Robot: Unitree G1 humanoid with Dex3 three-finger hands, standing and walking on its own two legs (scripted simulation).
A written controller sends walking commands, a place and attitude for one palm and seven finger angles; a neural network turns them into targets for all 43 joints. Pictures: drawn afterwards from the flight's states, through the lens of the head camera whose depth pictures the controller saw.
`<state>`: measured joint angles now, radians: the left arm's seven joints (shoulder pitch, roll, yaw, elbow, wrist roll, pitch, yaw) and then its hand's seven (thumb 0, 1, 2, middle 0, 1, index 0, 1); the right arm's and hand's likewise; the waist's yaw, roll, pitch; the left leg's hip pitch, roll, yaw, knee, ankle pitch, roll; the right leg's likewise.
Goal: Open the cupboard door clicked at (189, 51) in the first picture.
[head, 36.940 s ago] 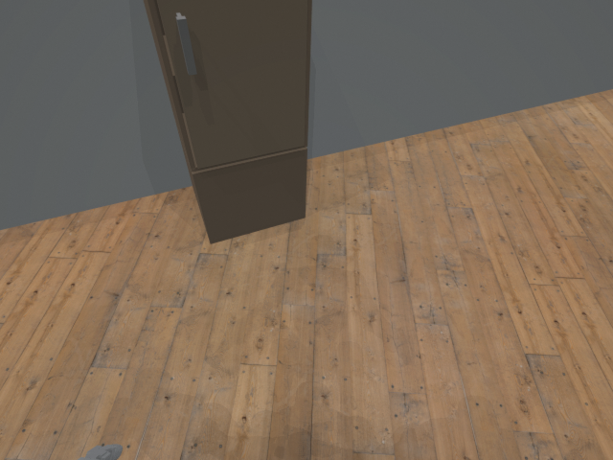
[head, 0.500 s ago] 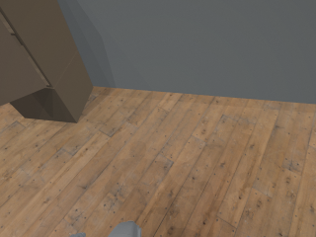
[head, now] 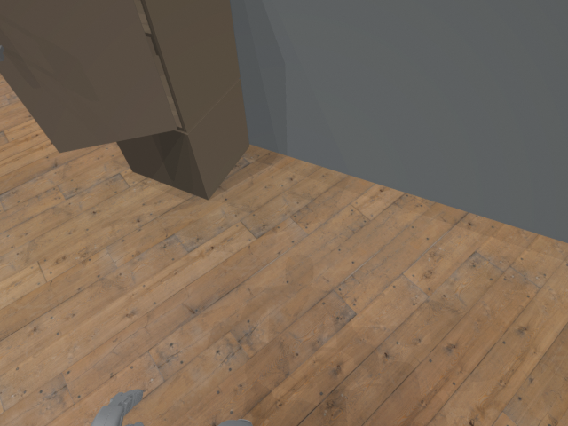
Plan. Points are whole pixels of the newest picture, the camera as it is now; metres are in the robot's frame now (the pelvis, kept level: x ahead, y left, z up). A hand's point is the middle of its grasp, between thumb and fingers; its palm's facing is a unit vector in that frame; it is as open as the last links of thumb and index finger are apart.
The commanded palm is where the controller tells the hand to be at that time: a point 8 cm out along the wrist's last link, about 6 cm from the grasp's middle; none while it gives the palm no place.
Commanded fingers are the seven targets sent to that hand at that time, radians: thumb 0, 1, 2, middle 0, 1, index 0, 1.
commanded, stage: turn to face it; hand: left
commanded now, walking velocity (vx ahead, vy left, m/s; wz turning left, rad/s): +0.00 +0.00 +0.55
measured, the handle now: out of the picture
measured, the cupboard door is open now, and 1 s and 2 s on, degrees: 41 41 41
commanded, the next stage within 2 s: take the last steps up to it in 0.44 s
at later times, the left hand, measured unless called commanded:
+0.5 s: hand out of the picture +0.01 +0.23 -0.16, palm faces +0.29 -0.93 -0.23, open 7.4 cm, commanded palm none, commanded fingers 0.00 0.90 0.90 -0.20 -0.30 -0.20 -0.30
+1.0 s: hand out of the picture -0.02 +0.22 -0.17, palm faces +0.48 -0.86 -0.17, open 7.4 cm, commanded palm none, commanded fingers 0.00 0.90 0.90 -0.20 -0.30 -0.20 -0.30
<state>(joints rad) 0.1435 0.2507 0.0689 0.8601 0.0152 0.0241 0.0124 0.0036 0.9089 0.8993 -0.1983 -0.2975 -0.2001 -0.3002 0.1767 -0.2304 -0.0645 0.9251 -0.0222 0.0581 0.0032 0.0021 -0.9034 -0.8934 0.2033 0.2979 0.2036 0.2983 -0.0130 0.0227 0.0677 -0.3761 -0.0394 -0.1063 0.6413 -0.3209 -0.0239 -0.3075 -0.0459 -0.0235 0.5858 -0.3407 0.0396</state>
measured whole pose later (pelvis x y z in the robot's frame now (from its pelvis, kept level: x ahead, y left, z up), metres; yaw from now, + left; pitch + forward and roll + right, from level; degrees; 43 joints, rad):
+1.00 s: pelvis +0.09 +0.07 +0.00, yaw +24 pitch +1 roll +1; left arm 0.36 0.17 0.06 1.06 0.03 -0.03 -0.01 0.00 0.90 0.90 -0.20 -0.30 -0.20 -0.30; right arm 0.16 -0.24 -0.06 0.98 -0.02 0.01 0.05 0.00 -0.91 -0.89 0.20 0.30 0.20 0.30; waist 0.03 -0.05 0.07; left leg -0.37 0.03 0.11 0.56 -0.29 -0.02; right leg -0.07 -0.19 -0.15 0.47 -0.40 0.11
